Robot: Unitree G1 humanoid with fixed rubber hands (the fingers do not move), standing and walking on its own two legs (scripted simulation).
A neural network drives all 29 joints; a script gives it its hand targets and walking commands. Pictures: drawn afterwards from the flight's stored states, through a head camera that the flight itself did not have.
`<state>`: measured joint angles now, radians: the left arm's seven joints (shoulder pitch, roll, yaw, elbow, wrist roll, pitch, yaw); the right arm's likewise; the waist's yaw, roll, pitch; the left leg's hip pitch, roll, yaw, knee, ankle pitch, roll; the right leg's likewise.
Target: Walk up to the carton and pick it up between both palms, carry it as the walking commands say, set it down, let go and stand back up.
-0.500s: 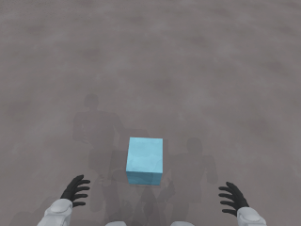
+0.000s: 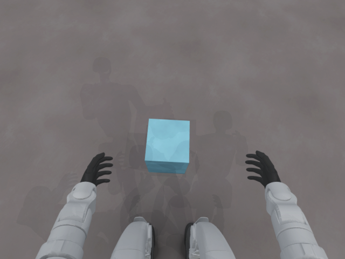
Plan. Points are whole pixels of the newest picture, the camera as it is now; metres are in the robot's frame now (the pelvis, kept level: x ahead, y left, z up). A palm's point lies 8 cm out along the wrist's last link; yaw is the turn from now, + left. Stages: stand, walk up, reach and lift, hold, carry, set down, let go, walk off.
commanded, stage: reach and lift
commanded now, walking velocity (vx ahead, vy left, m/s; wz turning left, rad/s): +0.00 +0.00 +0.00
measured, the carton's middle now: (167, 148) +0.54 +0.02 -0.60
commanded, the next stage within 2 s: none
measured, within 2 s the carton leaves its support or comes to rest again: neither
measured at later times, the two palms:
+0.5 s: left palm (106, 132) +0.43 +0.21 -0.13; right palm (241, 131) +0.44 -0.19 -0.12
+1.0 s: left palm (115, 118) +0.49 +0.20 -0.18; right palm (227, 118) +0.51 -0.17 -0.17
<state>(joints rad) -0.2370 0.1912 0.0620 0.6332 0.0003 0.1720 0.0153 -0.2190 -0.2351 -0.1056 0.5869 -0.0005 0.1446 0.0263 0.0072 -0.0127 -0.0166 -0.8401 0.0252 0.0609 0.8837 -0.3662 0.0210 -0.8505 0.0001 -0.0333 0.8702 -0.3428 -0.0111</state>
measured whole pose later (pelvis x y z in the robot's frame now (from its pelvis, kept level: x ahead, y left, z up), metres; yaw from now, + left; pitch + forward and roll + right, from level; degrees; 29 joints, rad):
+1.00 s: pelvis -0.02 +0.00 -0.06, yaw +0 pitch +47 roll -1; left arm -1.17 0.22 0.32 0.92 0.00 0.10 0.07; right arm -1.17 -0.24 -0.36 0.93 0.00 0.10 -0.03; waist 0.02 -0.02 -0.04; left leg -1.53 0.01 0.03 1.03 -0.32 0.02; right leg -1.53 0.00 -0.03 1.01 -0.30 -0.01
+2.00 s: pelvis -0.08 +0.00 -0.30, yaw -1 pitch +40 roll +1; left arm -1.55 0.38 0.28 1.12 -0.06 0.09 0.09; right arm -1.57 -0.35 -0.18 1.09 0.02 0.12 -0.13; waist 0.03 -0.01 0.40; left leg -2.15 0.01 0.03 2.04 -0.58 0.01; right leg -2.18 0.01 -0.01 2.02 -0.53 -0.01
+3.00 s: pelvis -0.09 +0.01 -0.34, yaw +0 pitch +34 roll +0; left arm -1.66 0.34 0.14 1.19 -0.16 0.08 0.11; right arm -1.68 -0.35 -0.07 1.20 0.13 0.10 -0.09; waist 0.02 -0.01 0.52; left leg -2.18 -0.01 0.02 2.19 -0.60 0.02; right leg -2.20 0.00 -0.02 2.17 -0.56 -0.01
